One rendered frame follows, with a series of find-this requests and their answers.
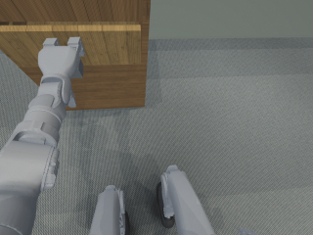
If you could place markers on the handle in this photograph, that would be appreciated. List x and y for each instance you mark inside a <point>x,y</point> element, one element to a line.
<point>79,71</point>

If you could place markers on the drawer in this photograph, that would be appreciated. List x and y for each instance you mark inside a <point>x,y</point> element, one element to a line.
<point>105,43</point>

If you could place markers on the right robot foot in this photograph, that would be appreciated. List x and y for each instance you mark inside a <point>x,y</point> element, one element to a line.
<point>169,221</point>

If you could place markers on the robot right shin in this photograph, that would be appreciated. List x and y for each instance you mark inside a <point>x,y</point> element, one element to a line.
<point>167,205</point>

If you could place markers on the robot left upper arm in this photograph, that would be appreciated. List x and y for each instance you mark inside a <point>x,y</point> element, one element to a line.
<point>26,169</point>

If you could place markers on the cabinet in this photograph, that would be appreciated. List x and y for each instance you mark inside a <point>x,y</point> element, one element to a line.
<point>102,86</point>

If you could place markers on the left robot hand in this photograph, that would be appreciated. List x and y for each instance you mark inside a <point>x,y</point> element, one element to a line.
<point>63,60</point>

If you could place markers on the robot left forearm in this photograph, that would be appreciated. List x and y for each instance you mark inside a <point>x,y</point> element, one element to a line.
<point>43,120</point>

